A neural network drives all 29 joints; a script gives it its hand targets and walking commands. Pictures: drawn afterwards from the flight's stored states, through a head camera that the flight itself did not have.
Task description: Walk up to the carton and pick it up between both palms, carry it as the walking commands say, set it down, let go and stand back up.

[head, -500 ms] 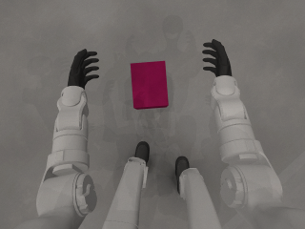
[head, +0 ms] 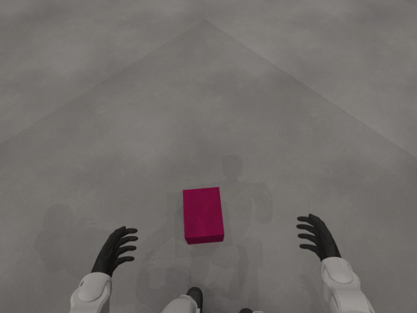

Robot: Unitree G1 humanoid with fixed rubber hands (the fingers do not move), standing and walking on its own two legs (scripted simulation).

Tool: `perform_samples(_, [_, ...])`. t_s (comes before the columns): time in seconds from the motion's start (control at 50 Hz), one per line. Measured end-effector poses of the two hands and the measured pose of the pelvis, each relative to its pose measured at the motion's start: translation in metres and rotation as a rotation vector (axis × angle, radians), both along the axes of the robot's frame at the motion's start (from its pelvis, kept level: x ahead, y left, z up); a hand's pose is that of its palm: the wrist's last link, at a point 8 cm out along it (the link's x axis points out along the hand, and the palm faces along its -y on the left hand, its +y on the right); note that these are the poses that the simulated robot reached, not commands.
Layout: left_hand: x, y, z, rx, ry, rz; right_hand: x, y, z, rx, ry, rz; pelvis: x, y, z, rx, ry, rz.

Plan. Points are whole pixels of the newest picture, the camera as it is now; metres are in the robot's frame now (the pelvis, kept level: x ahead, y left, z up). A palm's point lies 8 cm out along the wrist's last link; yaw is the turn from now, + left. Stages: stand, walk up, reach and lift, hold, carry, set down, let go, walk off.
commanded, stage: let go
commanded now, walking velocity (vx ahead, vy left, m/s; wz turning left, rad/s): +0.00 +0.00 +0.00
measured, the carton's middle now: (203, 216) +0.47 +0.08 -0.69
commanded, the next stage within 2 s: stand in 0.68 s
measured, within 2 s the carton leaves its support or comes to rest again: neither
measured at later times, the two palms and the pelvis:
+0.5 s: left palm (109, 266) +0.20 +0.22 -0.06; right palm (367, 284) +0.19 -0.25 -0.06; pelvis +0.03 -0.01 +0.01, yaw +0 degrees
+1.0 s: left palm (79, 282) +0.17 +0.28 -0.10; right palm (394, 308) +0.16 -0.29 -0.07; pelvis +0.04 +0.00 +0.00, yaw -1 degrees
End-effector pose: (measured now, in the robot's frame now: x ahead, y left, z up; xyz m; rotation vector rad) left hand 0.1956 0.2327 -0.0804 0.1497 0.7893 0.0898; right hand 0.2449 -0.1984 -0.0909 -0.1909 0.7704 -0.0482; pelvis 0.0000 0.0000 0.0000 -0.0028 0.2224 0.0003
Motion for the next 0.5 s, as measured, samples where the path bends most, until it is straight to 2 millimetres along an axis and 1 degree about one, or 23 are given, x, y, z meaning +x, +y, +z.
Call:
perform_samples(0.06, [-0.015,-0.006,0.008,0.003,0.013,-0.007,-0.020,-0.015,0.009,-0.002,0.006,-0.007,0.005,-0.004,0.005,0.007,-0.064,-0.001])
perform_samples(0.1, [-0.021,-0.008,0.012,0.006,0.016,-0.016,-0.031,-0.024,0.015,-0.004,0.006,-0.014,0.008,-0.006,0.007,0.010,-0.103,-0.002])
perform_samples(0.16, [-0.023,-0.011,0.017,0.011,0.015,-0.033,-0.045,-0.036,0.022,-0.005,0.007,-0.023,0.013,-0.009,0.009,0.015,-0.157,-0.004])
perform_samples(0.24, [-0.019,-0.014,0.022,0.019,0.014,-0.057,-0.057,-0.048,0.030,-0.006,0.016,-0.033,0.020,-0.013,0.010,0.019,-0.215,-0.008])
perform_samples(0.34, [-0.007,-0.017,0.023,0.027,0.012,-0.078,-0.061,-0.053,0.033,-0.002,0.024,-0.041,0.026,-0.015,0.009,0.022,-0.263,-0.013])
perform_samples(0.42, [0.001,-0.019,0.024,0.032,0.005,-0.081,-0.058,-0.051,0.033,0.004,0.023,-0.040,0.030,-0.014,0.008,0.022,-0.282,-0.013])
perform_samples(0.5, [0.003,-0.016,0.024,0.043,0.015,-0.061,-0.052,-0.048,0.034,0.008,0.010,-0.039,0.032,-0.013,0.008,0.023,-0.283,-0.010])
